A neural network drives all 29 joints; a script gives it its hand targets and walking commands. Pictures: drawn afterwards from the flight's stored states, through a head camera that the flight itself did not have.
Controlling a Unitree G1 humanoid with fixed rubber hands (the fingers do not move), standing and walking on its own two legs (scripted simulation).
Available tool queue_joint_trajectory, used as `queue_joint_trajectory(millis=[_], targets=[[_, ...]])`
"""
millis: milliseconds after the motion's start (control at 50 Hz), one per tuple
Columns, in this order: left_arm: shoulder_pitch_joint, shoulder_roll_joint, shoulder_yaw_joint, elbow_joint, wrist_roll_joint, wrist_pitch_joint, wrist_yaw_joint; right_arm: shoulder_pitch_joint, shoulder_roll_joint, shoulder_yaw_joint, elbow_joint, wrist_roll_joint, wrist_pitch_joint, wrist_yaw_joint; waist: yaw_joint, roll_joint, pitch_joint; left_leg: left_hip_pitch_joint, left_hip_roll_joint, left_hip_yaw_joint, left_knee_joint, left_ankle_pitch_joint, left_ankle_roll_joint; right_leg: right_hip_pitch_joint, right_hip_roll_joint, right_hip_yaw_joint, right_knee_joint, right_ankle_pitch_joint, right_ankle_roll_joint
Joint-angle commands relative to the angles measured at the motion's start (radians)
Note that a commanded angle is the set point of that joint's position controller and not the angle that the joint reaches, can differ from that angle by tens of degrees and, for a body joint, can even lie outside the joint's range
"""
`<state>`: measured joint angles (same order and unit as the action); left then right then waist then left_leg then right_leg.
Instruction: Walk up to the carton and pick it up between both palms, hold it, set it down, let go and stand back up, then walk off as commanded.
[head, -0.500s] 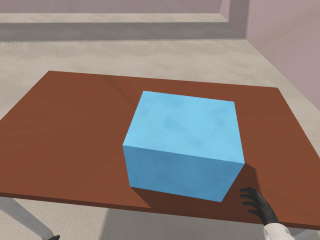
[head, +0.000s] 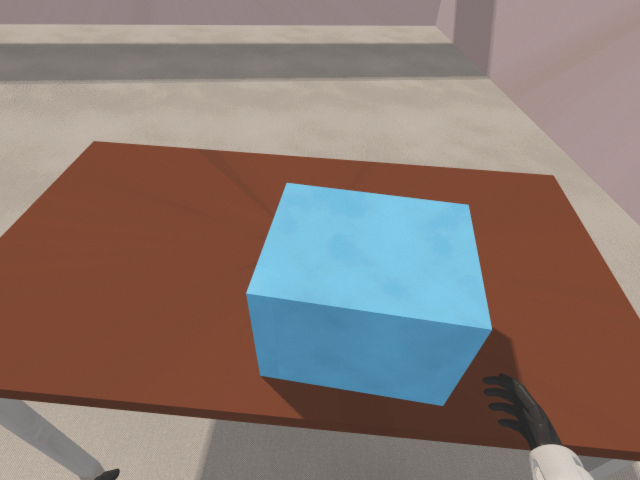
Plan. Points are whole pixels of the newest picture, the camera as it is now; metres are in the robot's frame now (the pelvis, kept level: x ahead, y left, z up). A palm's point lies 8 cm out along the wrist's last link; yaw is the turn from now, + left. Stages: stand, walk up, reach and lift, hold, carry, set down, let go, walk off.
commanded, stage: walk off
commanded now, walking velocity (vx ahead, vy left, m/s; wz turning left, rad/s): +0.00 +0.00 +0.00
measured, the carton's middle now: (362, 291) +0.41 -0.04 +0.00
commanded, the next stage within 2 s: none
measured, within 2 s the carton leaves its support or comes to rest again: neither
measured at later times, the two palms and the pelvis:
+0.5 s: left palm out of the picture -0.02 +0.26 -0.12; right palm (553, 446) +0.22 -0.28 -0.04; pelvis -0.08 -0.06 -0.04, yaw +2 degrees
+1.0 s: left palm out of the picture -0.16 +0.30 -0.14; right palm out of the picture -0.04 -0.33 -0.11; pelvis -0.22 -0.04 -0.04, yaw +6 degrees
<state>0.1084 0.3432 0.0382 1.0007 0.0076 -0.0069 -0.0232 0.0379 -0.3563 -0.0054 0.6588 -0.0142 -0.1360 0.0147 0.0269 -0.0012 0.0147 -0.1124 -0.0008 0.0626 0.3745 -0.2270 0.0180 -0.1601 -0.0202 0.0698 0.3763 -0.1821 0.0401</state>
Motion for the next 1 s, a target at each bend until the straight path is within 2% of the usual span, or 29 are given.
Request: queue_joint_trajectory(millis=[0, 20, 40, 60, 100, 140, 180, 240, 320, 340, 360, 380, 400, 420, 440, 460, 480, 520, 640, 720, 780, 820, 840, 860, 880, 900, 940, 960, 980], targets=[[-0.053, 0.203, 0.034, -0.064, 0.0, -0.015, 0.007, 0.033, -0.21, -0.07, 0.089, -0.017, 0.084, -0.03, -0.023, 0.088, 0.008, -0.009, 0.135, -0.122, -0.105, 0.087, 0.011, -0.033, -0.077, 0.066, -0.051, 0.123, -0.072], [-0.054, 0.199, 0.033, -0.065, -0.001, -0.015, 0.007, 0.035, -0.213, -0.071, 0.088, -0.017, 0.083, -0.029, -0.022, 0.087, 0.011, -0.011, 0.136, -0.123, -0.104, 0.091, 0.012, -0.032, -0.077, 0.068, -0.051, 0.122, -0.07], [-0.008, 0.272, 0.049, -0.172, 0.021, -0.008, 0.016, 0.04, -0.246, -0.107, 0.098, -0.008, 0.107, -0.034, -0.028, 0.026, 0.113, -0.11, 0.129, -0.125, 0.049, 0.423, 0.05, -0.136, -0.046, 0.019, 0.126, 0.299, -0.09], [0.02, 0.258, 0.055, -0.189, 0.022, 0.002, 0.024, 0.07, -0.24, -0.107, 0.082, -0.008, 0.117, -0.037, -0.029, 0.072, 0.107, -0.111, 0.152, -0.134, 0.058, 0.502, 0.071, -0.169, -0.036, 0.006, 0.194, 0.244, -0.093], [0.059, 0.249, 0.063, -0.201, 0.016, 0.01, 0.029, 0.082, -0.264, -0.119, 0.055, -0.01, 0.124, -0.037, -0.036, 0.153, 0.059, -0.101, 0.224, -0.186, 0.059, 0.604, 0.15, -0.181, 0.008, -0.034, 0.371, 0.064, -0.075], [0.085, 0.239, 0.072, -0.245, 0.018, 0.027, 0.029, 0.101, -0.274, -0.138, 0.007, -0.018, 0.128, -0.04, -0.044, 0.237, 0.013, -0.098, 0.346, -0.297, 0.05, 0.712, 0.256, -0.235, 0.071, -0.028, 0.596, -0.366, -0.074], [0.111, 0.244, 0.076, -0.288, 0.016, 0.042, 0.023, 0.099, -0.288, -0.147, -0.055, -0.022, 0.137, -0.043, -0.043, 0.246, -0.003, -0.19, 0.367, -0.31, 0.04, 0.594, 0.285, -0.226, 0.075, 0.025, 0.722, -0.397, -0.082], [0.157, 0.234, 0.075, -0.323, 0.003, 0.055, 0.013, 0.05, -0.275, -0.141, -0.121, -0.032, 0.141, -0.051, -0.012, 0.281, -0.023, -0.148, 0.313, -0.225, 0.124, 0.558, 0.242, -0.273, 0.076, 0.041, 0.731, -0.347, -0.081], [0.149, 0.251, 0.068, -0.365, 0.017, 0.049, 0.016, 0.071, -0.296, -0.15, -0.155, -0.029, 0.156, -0.051, -0.022, 0.302, -0.06, -0.025, 0.274, -0.228, 0.225, 0.573, 0.18, -0.26, 0.019, -0.049, 0.413, -0.316, -0.081], [0.176, 0.254, 0.074, -0.357, 0.022, 0.043, 0.014, 0.06, -0.296, -0.15, -0.171, -0.024, 0.16, -0.047, -0.004, 0.29, -0.06, -0.065, 0.237, -0.195, 0.276, 0.532, 0.148, -0.186, 0.02, -0.076, 0.297, -0.256, -0.086], [0.227, 0.27, 0.083, -0.339, 0.029, 0.035, 0.015, 0.03, -0.283, -0.143, -0.187, -0.015, 0.168, -0.046, 0.032, 0.221, -0.07, -0.136, 0.178, -0.159, 0.37, 0.454, 0.108, -0.075, 0.018, -0.064, 0.161, -0.092, -0.101], [0.232, 0.322, 0.095, -0.344, 0.041, 0.024, 0.022, 0.032, -0.23, -0.124, -0.2, -0.004, 0.174, -0.049, 0.044, -0.013, -0.059, -0.252, 0.031, -0.077, 0.558, 0.244, 0.053, -0.036, -0.073, 0.11, 0.071, 0.174, -0.132], [0.223, 0.392, 0.107, -0.372, 0.053, 0.01, 0.027, 0.014, -0.17, -0.103, -0.229, 0.011, 0.179, -0.055, 0.059, -0.239, -0.046, -0.46, -0.144, -0.077, 0.795, -0.373, -0.01, -0.013, -0.3, 0.471, 0.018, 0.428, -0.234], [0.164, 0.399, 0.108, -0.412, 0.054, 0.009, 0.03, 0.059, -0.199, -0.109, -0.212, -0.001, 0.181, -0.064, 0.03, -0.11, -0.064, -0.442, -0.14, -0.222, 0.937, -0.446, -0.003, -0.074, -0.366, 0.547, 0.057, 0.482, -0.315], [0.161, 0.394, 0.117, -0.413, 0.063, 0.01, 0.037, 0.068, -0.23, -0.118, -0.219, -0.008, 0.178, -0.067, 0.043, -0.061, -0.06, -0.445, -0.13, -0.269, 1.006, -0.433, 0.004, -0.123, -0.396, 0.551, 0.065, 0.468, -0.384], [0.152, 0.389, 0.118, -0.419, 0.063, 0.015, 0.044, 0.055, -0.231, -0.119, -0.223, -0.009, 0.175, -0.069, 0.048, -0.043, -0.037, -0.428, -0.12, -0.306, 1.033, -0.416, 0.006, -0.195, -0.397, 0.549, 0.064, 0.441, -0.395], [0.115, 0.36, 0.107, -0.436, 0.048, 0.016, 0.048, 0.064, -0.236, -0.124, -0.209, -0.001, 0.174, -0.068, 0.028, -0.011, 0.01, -0.422, -0.128, -0.337, 1.048, -0.386, -0.001, -0.239, -0.345, 0.458, 0.074, 0.417, -0.363], [0.046, 0.295, 0.095, -0.469, 0.035, 0.015, 0.047, 0.132, -0.262, -0.135, -0.189, 0.0, 0.171, -0.066, -0.015, -0.007, 0.045, -0.45, -0.133, -0.297, 1.059, -0.348, -0.02, -0.187, -0.276, 0.319, 0.143, 0.446, -0.323], [0.171, 0.31, 0.116, -0.471, 0.04, 0.01, 0.052, 0.035, -0.238, -0.107, -0.207, 0.006, 0.155, -0.049, 0.072, -0.179, 0.034, -0.509, -0.078, -0.259, 0.855, -0.352, -0.043, 0.006, -0.283, 0.332, 0.171, 0.446, -0.33], [0.167, 0.321, 0.114, -0.484, 0.032, 0.018, 0.049, 0.082, -0.254, -0.113, -0.179, 0.007, 0.158, -0.03, 0.06, -0.212, -0.058, -0.377, -0.05, -0.18, 0.666, -0.398, -0.036, -0.008, -0.266, 0.303, 0.184, 0.408, -0.304], [0.096, 0.322, 0.098, -0.503, 0.023, 0.031, 0.04, 0.168, -0.242, -0.122, -0.12, 0.004, 0.155, -0.018, 0.003, -0.198, -0.119, -0.179, -0.038, -0.09, 0.372, -0.314, -0.03, -0.113, -0.209, 0.229, 0.223, 0.342, -0.249], [0.057, 0.294, 0.081, -0.507, 0.011, 0.039, 0.04, 0.247, -0.258, -0.138, -0.083, -0.01, 0.148, -0.015, -0.061, -0.126, -0.144, 0.003, -0.04, -0.095, 0.141, -0.151, -0.005, -0.263, -0.131, 0.143, 0.342, 0.182, -0.166], [0.071, 0.257, 0.073, -0.5, 0.007, 0.042, 0.043, 0.234, -0.301, -0.147, -0.077, -0.025, 0.148, -0.016, -0.07, 0.045, -0.116, 0.017, 0.035, -0.242, 0.055, -0.175, 0.02, -0.387, -0.048, 0.066, 0.48, -0.043, -0.118], [0.088, 0.232, 0.073, -0.507, 0.001, 0.046, 0.046, 0.178, -0.382, -0.154, -0.103, -0.042, 0.147, -0.019, -0.049, 0.272, -0.06, -0.04, 0.285, -0.586, 0.005, 0.024, 0.121, -0.527, 0.097, -0.041, 0.658, -0.396, -0.061], [0.022, 0.314, 0.088, -0.518, 0.004, 0.047, 0.053, 0.149, -0.467, -0.183, -0.111, -0.029, 0.152, -0.017, -0.098, 0.301, -0.034, -0.22, 0.394, -0.704, 0.005, 0.106, 0.264, -0.437, 0.115, 0.046, 0.821, -0.498, -0.066], [0.039, 0.336, 0.087, -0.499, 0.011, 0.04, 0.052, 0.107, -0.472, -0.182, -0.115, -0.024, 0.15, -0.022, -0.091, 0.287, 0.003, -0.332, 0.395, -0.71, 0.003, 0.114, 0.306, -0.359, 0.097, 0.083, 0.863, -0.482, -0.077], [0.106, 0.316, 0.094, -0.436, -0.004, 0.042, 0.045, 0.011, -0.374, -0.136, -0.115, -0.025, 0.144, -0.032, -0.018, 0.215, 0.043, -0.266, 0.273, -0.474, 0.088, 0.179, 0.233, -0.4, 0.117, 0.126, 0.921, -0.417, -0.093], [0.148, 0.299, 0.101, -0.407, -0.013, 0.047, 0.048, -0.027, -0.326, -0.12, -0.103, -0.023, 0.144, -0.035, 0.009, 0.202, 0.057, -0.239, 0.23, -0.396, 0.105, 0.199, 0.195, -0.426, 0.146, 0.112, 0.945, -0.361, -0.084], [0.177, 0.295, 0.099, -0.398, -0.021, 0.05, 0.054, -0.035, -0.305, -0.111, -0.083, -0.02, 0.144, -0.036, 0.014, 0.194, 0.061, -0.221, 0.22, -0.382, 0.109, 0.219, 0.195, -0.429, 0.172, 0.094, 0.976, -0.337, -0.075]])
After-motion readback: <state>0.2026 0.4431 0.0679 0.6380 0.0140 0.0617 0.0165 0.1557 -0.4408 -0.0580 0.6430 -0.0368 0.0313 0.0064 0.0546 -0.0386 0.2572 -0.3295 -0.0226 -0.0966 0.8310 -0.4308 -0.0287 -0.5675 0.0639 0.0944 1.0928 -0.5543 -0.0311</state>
